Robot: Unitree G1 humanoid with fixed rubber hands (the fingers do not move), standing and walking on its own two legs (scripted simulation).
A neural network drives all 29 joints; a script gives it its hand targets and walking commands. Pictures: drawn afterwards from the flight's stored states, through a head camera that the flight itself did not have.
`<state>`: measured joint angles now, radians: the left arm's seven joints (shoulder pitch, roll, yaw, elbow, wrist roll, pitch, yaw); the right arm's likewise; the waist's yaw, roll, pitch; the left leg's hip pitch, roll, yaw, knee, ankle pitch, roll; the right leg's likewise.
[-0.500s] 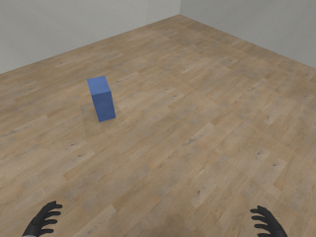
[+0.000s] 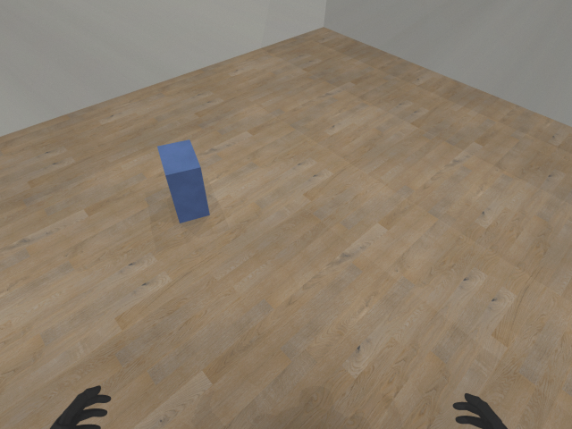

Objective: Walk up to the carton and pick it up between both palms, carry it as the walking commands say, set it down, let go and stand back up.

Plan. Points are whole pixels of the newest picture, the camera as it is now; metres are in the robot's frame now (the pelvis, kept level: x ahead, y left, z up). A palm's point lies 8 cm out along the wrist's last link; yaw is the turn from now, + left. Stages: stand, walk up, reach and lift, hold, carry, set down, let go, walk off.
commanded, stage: stand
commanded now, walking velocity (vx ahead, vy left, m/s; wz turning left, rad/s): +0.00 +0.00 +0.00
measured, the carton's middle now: (184, 182) +1.22 +0.45 -0.61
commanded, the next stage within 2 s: walk up in 1.14 s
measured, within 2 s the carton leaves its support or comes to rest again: neither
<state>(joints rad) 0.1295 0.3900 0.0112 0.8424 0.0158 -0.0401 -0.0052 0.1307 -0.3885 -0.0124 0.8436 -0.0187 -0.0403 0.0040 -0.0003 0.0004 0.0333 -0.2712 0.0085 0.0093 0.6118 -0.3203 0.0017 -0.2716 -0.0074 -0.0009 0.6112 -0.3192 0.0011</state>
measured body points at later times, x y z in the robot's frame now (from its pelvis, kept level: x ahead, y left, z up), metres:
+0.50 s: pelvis +0.00 +0.00 +0.02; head +0.00 +0.00 +0.47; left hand +0.12 +0.31 -0.09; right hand +0.12 -0.31 -0.09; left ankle +0.01 +0.12 -0.73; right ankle +0.01 -0.12 -0.73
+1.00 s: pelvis +0.00 +0.00 +0.02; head +0.00 +0.00 +0.47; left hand +0.11 +0.32 -0.10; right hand +0.11 -0.32 -0.10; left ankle +0.01 +0.12 -0.73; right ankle +0.01 -0.12 -0.73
